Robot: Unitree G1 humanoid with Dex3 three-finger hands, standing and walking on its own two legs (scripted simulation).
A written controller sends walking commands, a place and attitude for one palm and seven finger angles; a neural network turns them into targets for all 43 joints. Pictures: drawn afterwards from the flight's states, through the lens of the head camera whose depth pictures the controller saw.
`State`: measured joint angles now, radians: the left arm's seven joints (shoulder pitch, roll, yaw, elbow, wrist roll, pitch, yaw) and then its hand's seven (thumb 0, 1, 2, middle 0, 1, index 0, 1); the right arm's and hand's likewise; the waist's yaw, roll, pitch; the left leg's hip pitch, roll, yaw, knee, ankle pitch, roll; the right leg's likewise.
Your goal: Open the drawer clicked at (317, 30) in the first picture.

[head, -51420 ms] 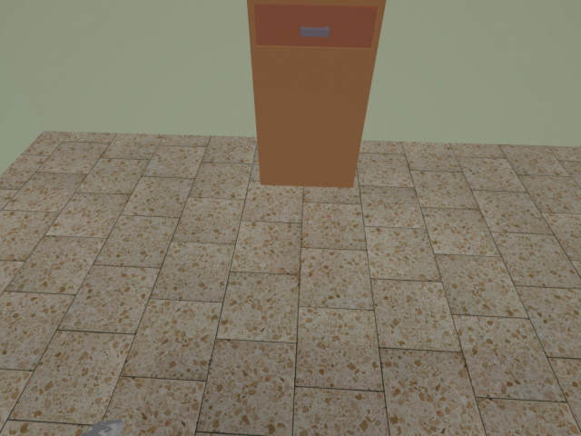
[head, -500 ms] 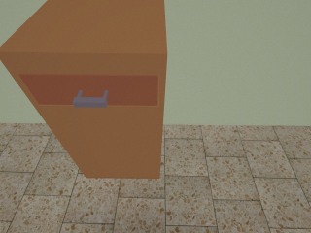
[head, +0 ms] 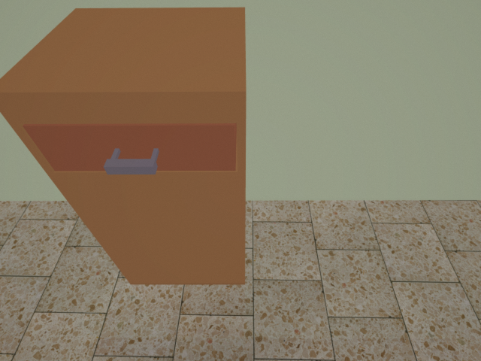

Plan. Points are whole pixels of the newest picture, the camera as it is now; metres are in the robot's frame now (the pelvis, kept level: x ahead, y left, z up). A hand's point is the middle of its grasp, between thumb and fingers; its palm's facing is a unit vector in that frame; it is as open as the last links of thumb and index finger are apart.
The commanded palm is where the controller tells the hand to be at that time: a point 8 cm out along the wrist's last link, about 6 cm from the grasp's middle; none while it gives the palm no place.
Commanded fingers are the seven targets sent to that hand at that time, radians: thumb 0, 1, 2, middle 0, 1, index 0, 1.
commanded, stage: shuffle to correct the standing spot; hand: left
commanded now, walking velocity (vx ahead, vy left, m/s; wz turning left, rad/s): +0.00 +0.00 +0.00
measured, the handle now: (133, 159) +0.50 +0.27 +0.02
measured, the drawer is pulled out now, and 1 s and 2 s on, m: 0.00 0.00 0.00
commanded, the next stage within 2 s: come to a stop and stand still in 0.20 s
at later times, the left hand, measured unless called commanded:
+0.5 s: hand out of the picture +0.01 +0.23 -0.17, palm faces +0.03 -0.97 -0.26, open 7.4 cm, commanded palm none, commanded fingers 0.00 0.90 0.90 -0.20 -0.30 -0.20 -0.30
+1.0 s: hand out of the picture -0.01 +0.17 -0.18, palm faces +0.01 -0.99 -0.17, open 7.3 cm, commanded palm none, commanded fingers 0.00 0.90 0.90 -0.20 -0.30 -0.20 -0.30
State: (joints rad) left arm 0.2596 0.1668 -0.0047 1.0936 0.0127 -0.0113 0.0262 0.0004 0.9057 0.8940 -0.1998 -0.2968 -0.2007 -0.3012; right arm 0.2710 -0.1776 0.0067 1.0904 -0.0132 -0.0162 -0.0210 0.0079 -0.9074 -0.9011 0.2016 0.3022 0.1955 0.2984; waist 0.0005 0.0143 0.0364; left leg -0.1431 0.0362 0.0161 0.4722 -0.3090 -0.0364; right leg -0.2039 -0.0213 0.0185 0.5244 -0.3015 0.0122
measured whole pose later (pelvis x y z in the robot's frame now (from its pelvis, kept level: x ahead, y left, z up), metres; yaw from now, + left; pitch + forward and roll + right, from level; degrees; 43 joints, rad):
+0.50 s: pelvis -0.02 +0.02 +0.00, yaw -1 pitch +0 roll +1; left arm 0.24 0.21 0.04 1.04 0.03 0.03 0.03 0.00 0.91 0.89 -0.20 -0.30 -0.20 -0.30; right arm 0.29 -0.15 -0.01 1.04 -0.03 -0.01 -0.02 0.01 -0.91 -0.90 0.20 0.30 0.19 0.30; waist 0.01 -0.03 0.02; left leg -0.20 -0.01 0.06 0.49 -0.28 0.01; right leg -0.32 -0.04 0.00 0.75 -0.44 -0.01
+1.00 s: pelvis +0.00 +0.02 +0.00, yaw -1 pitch -1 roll -1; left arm 0.33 0.13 -0.02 1.08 0.02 -0.02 0.05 0.01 0.91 0.89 -0.20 -0.30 -0.20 -0.30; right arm 0.27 -0.16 0.00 1.08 -0.01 -0.02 -0.03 0.02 -0.93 -0.90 0.20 0.30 0.19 0.30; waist 0.01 0.00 0.00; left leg -0.19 0.02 0.04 0.57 -0.36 0.01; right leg -0.16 0.04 -0.06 0.52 -0.36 -0.05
